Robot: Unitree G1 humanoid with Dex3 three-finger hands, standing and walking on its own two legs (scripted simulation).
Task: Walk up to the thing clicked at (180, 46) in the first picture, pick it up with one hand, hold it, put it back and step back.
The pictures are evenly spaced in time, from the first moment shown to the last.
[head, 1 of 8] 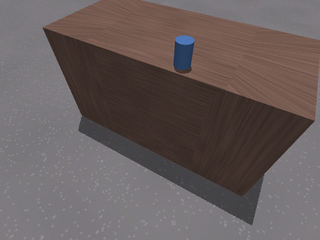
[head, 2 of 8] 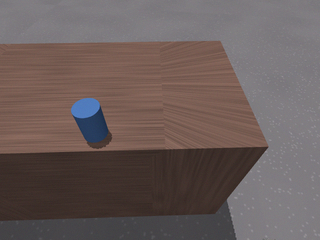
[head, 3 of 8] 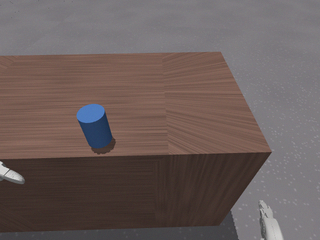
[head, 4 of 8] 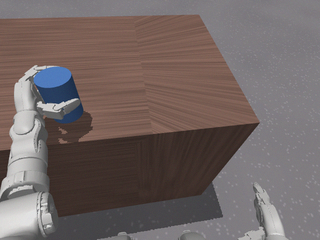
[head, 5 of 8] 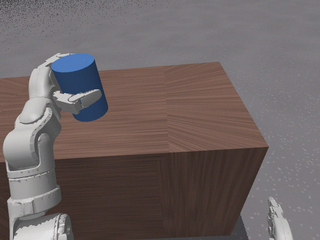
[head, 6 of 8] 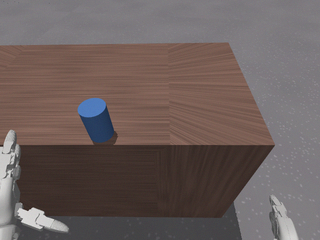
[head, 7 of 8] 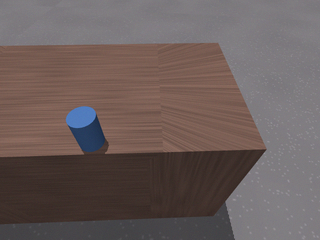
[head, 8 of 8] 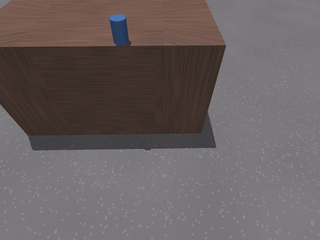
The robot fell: no
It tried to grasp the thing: yes
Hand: left
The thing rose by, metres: 0.24
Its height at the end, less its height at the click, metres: +0.00
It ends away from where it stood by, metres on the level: 0.02
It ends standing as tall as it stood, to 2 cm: yes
